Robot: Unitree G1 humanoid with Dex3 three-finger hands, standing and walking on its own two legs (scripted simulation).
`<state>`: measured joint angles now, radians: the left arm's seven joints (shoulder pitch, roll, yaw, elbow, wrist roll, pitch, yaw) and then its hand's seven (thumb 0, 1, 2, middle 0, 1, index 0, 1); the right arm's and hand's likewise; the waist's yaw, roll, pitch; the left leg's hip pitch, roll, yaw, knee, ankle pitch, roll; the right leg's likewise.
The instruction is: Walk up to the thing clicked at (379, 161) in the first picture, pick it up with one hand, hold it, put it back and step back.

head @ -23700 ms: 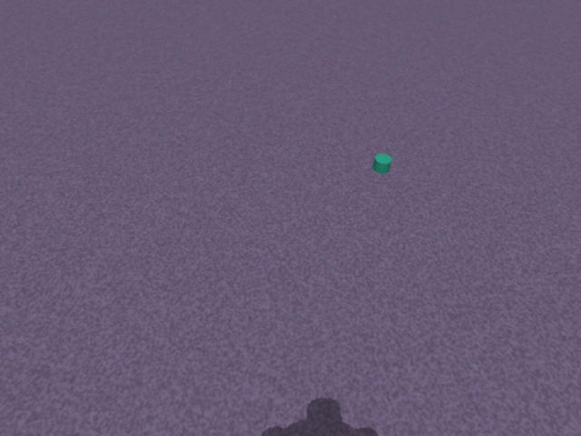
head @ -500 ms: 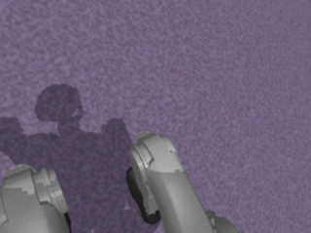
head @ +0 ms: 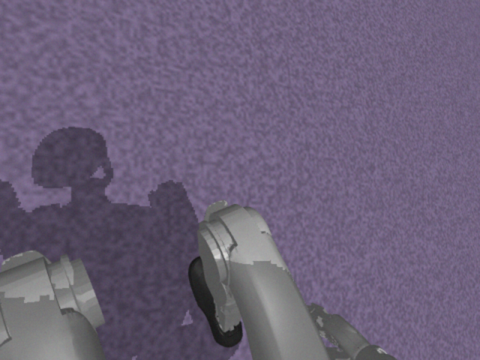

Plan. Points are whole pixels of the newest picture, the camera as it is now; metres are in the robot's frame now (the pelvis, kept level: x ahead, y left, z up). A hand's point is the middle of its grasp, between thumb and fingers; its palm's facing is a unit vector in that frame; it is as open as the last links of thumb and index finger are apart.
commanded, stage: rest palm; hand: left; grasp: from above
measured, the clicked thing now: out of the picture +0.45 +0.36 -0.27
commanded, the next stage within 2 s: close in 0.66 s
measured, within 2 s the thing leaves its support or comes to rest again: neither
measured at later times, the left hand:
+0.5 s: hand out of the picture +0.44 +0.34 -0.25, palm faces -0.43 -0.18 -0.89, open 14.0 cm
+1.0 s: hand out of the picture +0.44 +0.35 -0.25, palm faces -0.42 -0.18 -0.89, open 13.3 cm
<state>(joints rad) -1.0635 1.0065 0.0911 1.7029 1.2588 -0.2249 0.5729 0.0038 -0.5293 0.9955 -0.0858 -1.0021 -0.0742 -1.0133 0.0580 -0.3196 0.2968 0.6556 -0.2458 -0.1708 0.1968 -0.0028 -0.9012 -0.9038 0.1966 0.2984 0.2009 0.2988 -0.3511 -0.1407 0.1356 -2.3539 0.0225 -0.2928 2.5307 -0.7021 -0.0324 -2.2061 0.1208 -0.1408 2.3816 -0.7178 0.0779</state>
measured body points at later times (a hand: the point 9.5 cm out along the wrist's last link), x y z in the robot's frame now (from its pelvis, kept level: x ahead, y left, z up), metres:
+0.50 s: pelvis +0.00 +0.00 +0.00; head +0.27 +0.14 +0.32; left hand +0.46 +0.35 -0.20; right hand +0.07 -0.25 -0.06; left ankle +0.06 +0.14 -0.27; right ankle +0.11 -0.13 -0.27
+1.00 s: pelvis +0.00 +0.00 +0.00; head +0.27 +0.14 +0.32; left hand +0.46 +0.35 -0.20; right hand +0.07 -0.25 -0.06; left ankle +0.06 +0.14 -0.27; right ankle +0.11 -0.13 -0.27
